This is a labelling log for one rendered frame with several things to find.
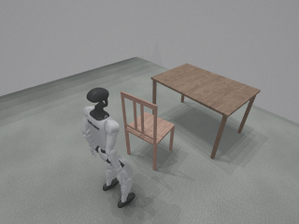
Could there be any robot right hand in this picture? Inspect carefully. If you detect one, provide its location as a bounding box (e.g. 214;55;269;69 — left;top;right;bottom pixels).
116;170;129;185

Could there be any chair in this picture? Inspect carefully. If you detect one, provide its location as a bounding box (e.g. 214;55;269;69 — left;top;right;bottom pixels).
121;91;175;171

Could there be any humanoid robot torso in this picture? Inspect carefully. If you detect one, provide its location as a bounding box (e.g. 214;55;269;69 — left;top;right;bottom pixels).
87;108;113;163

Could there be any robot left hand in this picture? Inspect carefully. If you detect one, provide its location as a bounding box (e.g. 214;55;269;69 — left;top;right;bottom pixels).
89;145;98;158

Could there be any right robot upper arm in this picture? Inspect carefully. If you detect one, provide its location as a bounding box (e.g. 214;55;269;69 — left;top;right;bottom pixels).
105;119;120;156

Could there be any robot right shin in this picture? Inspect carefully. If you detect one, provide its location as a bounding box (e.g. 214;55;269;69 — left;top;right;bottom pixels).
121;177;134;203

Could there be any left robot upper arm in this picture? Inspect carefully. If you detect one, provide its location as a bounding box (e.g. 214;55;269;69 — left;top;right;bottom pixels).
81;105;94;135

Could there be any table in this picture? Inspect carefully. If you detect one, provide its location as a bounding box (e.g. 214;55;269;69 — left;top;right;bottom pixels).
150;63;261;160

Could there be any left robot forearm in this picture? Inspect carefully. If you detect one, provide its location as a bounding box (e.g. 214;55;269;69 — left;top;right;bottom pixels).
82;133;96;147

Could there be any right robot forearm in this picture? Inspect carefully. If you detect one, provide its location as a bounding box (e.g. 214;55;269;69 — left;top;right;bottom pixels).
108;148;123;175

